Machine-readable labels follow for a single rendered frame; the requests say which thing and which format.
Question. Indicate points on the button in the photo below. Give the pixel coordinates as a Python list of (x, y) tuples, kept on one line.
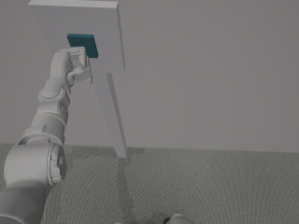
[(82, 40)]

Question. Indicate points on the left robot hand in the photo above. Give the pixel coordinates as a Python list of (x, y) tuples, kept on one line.
[(62, 67)]

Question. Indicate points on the panel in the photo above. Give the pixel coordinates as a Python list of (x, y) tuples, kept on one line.
[(58, 18)]

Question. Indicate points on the robot left upper arm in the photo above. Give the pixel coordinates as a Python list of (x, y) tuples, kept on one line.
[(32, 171)]

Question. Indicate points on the right robot shin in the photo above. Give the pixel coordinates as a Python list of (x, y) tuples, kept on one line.
[(176, 215)]

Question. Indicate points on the left robot forearm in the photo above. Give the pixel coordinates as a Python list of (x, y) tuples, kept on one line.
[(51, 117)]

